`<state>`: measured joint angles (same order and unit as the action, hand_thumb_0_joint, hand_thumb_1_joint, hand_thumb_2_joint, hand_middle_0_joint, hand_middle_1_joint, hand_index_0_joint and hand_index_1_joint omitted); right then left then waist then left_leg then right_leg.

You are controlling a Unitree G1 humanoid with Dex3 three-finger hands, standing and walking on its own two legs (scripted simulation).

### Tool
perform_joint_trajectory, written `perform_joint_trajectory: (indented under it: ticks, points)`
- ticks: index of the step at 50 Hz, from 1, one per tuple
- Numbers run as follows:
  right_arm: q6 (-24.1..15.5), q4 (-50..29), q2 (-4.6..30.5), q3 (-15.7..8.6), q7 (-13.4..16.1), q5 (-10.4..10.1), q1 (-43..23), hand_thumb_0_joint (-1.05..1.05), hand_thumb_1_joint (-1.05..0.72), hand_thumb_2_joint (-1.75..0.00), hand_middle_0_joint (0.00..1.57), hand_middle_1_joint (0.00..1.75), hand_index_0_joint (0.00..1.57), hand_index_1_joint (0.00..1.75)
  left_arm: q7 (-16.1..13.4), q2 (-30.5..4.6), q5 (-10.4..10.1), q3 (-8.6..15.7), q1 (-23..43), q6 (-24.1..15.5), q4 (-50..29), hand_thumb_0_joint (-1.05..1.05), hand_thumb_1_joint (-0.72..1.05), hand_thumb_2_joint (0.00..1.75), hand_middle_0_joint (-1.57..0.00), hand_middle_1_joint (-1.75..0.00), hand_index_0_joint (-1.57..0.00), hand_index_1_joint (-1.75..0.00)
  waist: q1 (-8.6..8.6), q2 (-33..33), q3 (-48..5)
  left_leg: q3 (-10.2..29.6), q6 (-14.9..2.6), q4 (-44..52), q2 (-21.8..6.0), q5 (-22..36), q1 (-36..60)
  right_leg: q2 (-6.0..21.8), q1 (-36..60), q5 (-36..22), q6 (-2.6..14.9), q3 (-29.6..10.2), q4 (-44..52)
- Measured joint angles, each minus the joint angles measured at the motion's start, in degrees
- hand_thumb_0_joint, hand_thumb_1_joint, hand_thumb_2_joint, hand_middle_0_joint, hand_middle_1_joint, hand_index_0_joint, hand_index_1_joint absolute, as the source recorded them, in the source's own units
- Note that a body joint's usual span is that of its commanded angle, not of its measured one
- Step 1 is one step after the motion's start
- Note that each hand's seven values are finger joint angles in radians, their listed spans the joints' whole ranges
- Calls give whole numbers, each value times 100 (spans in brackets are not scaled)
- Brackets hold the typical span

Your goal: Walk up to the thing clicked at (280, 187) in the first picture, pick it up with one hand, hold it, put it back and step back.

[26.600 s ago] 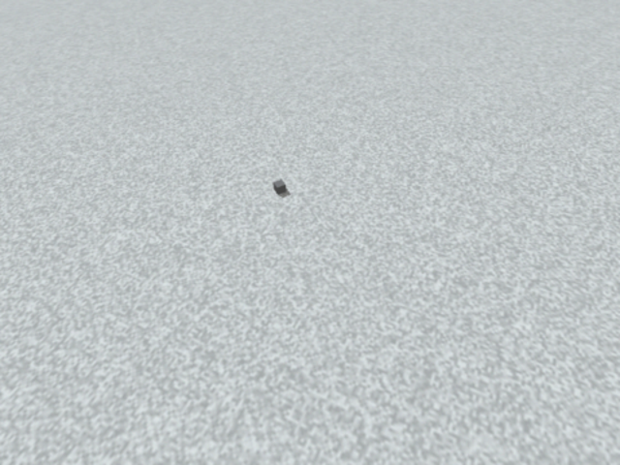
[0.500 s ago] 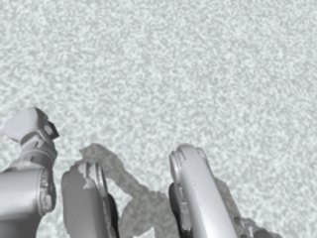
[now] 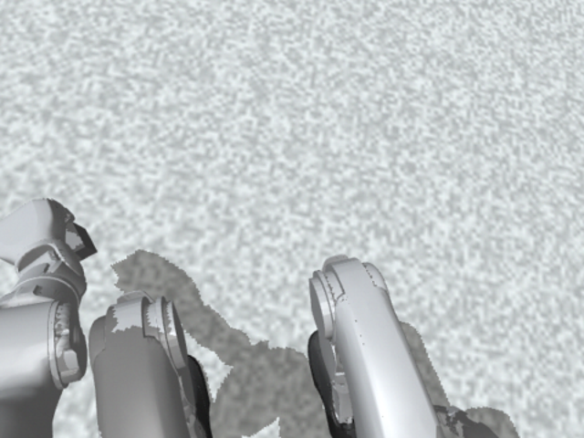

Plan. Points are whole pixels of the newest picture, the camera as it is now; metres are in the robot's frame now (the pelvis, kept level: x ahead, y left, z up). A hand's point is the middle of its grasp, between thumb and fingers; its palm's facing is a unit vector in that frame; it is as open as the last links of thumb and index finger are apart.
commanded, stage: lower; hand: left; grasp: from above
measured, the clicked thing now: (71, 244) +0.43 +0.30 -0.23
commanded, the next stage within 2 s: rest in 0.16 s
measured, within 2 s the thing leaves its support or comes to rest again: rests again in 0.84 s
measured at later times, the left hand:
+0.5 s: hand (74, 250) +0.42 +0.29 -0.23, palm faces -0.36 -0.28 -0.89, open 7.3 cm
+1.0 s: hand (81, 254) +0.42 +0.30 -0.26, palm faces -0.35 -0.29 -0.89, open 7.2 cm
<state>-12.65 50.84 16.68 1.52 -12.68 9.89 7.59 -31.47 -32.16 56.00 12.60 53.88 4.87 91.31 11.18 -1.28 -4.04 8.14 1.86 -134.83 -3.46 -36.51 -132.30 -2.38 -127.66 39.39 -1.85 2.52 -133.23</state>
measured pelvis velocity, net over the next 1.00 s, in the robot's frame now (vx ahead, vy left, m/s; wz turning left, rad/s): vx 0.01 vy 0.01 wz -0.09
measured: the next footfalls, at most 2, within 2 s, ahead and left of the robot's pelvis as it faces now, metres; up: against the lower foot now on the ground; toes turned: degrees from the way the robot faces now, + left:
none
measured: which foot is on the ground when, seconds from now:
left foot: down 0.00-1.00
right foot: down 0.00-1.00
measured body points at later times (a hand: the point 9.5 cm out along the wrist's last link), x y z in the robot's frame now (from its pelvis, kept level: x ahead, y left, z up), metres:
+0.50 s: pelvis +0.01 +0.00 -0.02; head +0.26 +0.05 +0.34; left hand +0.44 +0.30 -0.18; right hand +0.04 -0.26 -0.14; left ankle +0.09 +0.14 -0.30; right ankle +0.10 -0.12 -0.30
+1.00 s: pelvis +0.01 +0.01 -0.04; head +0.27 +0.07 +0.33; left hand +0.44 +0.31 -0.21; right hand +0.02 -0.25 -0.13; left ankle +0.09 +0.14 -0.30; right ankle +0.10 -0.12 -0.30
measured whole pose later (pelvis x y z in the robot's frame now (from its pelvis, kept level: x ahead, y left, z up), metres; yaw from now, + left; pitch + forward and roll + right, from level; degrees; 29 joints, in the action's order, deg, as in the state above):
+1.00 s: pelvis +0.01 +0.01 -0.04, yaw -5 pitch +28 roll -10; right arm -17.7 50.2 17.9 7.4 -20.0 15.1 5.9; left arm -41.5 -44.2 59.5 18.4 56.1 -1.9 103.4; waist 15.7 3.6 5.6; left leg 14.6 2.7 -144.5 -3.1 -39.6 -134.5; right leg -4.2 -128.0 40.4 -2.8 7.0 -138.8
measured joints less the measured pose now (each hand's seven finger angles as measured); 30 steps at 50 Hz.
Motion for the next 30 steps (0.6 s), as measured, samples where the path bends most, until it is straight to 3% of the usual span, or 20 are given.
perform_joint_trajectory:
  ticks: [17,30]
  points:
    - [-80,-50,7,115,-290,242,-102,1,-92,-90,20,30,19,30,-474,-370,193,291,60,-246,317,5,43,19,-116,-19,-97,-12,179,186,372,218,69,-447,24,-149,-223,-48,-168,101,-2,146,-339]
    - [-208,-110,8,286,-516,323,-148,1,-91,-90,20,30,19,30,-556,-709,223,470,88,-549,509,6,44,21,-114,-20,-95,-13,231,275,685,402,77,-723,16,-266,-271,-113,-167,143,-40,273,-487]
